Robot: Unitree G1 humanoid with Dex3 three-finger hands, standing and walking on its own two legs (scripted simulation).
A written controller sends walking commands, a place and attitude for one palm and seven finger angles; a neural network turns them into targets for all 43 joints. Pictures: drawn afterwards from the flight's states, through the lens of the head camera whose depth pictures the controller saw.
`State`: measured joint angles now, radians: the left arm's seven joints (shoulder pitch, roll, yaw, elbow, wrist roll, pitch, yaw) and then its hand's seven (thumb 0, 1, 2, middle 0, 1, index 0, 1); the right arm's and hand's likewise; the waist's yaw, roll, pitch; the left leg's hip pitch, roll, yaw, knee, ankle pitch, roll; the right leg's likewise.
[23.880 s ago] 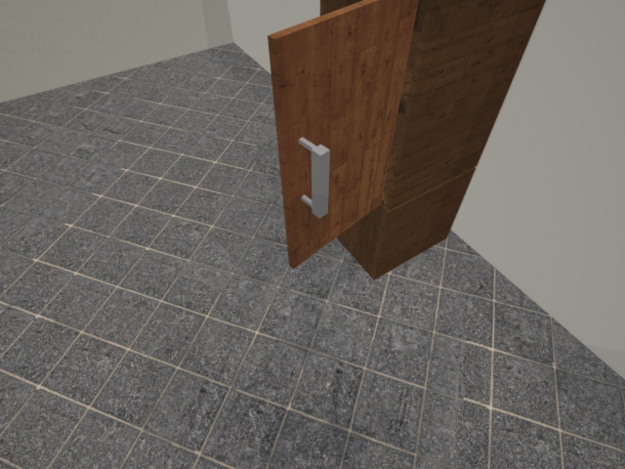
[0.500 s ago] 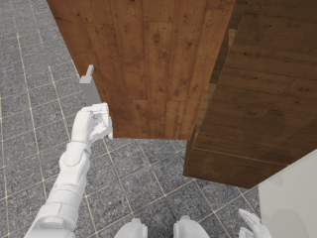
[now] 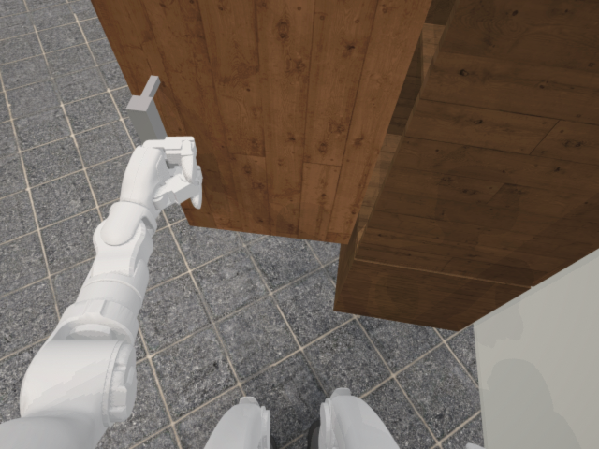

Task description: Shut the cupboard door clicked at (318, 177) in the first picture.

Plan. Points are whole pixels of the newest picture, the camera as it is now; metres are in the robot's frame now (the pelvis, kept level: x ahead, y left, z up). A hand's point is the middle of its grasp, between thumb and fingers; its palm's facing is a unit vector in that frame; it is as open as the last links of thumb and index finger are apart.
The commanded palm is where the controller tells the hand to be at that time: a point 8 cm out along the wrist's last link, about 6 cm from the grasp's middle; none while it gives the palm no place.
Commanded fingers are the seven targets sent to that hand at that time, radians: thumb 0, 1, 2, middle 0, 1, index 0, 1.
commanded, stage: push the door shut along its arc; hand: left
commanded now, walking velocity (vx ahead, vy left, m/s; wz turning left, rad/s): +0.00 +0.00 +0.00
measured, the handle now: (164, 138) +0.53 +0.18 +0.06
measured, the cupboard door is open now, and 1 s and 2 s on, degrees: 93 79 66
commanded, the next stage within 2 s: pull the fist back off the door in 1.26 s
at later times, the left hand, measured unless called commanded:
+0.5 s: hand (227, 150) +0.51 +0.09 +0.06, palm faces -0.34 -0.94 -0.04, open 3.1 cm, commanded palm +0.52 +0.14 +0.06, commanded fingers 0.00 0.90 0.90 -1.30 -1.50 -1.30 -1.50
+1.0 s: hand (244, 128) +0.55 +0.07 +0.06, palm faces -0.40 -0.92 -0.03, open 3.0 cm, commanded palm +0.57 +0.10 +0.06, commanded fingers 0.00 0.90 0.90 -1.30 -1.50 -1.30 -1.50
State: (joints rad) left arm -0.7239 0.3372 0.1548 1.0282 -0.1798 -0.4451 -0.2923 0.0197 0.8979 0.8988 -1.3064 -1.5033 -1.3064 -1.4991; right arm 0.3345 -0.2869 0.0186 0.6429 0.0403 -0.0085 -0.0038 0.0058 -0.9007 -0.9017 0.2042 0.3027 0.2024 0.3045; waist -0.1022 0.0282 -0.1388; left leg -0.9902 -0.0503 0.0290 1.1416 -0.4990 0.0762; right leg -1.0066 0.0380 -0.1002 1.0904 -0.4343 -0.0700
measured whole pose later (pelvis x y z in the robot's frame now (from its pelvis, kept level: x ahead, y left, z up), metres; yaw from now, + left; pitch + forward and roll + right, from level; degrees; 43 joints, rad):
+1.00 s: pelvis +0.01 -0.01 -0.02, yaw -2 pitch +27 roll -3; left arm -1.15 0.51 0.19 1.28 -0.09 -0.29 -0.42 0.01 0.87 0.92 -1.30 -1.50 -1.31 -1.50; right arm 0.39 -0.28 0.05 0.65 0.01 -0.01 -0.01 0.00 -0.90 -0.90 0.21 0.30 0.20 0.30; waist -0.24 0.05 -0.13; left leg -1.18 -0.01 0.02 1.24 -0.54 0.07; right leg -1.19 0.07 -0.12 1.15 -0.45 -0.08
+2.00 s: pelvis +0.02 -0.02 +0.00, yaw -1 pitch +24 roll -1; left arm -0.92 0.24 0.20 1.19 -0.02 -0.48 0.10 0.02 0.90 0.90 -1.30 -1.50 -1.30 -1.50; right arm 0.45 -0.28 -0.01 0.66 -0.04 0.02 0.11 0.00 -0.90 -0.90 0.20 0.30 0.20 0.30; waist -0.18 0.04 -0.16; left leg -1.02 -0.02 0.03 1.11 -0.51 0.05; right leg -1.04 0.07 -0.09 1.06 -0.44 -0.10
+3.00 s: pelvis +0.04 +0.00 +0.07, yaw -1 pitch +5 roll -1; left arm -0.04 0.25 0.01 0.19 -0.11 -0.15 0.01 0.02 0.89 0.90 -1.18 -1.37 -1.18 -1.36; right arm 0.19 -0.24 0.02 0.52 0.07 0.05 -0.06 0.01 -0.90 -0.90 0.20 0.30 0.20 0.30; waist -0.01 0.02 -0.08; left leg -0.39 -0.06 0.04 0.69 -0.38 0.08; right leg -0.42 0.06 -0.04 0.67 -0.33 -0.05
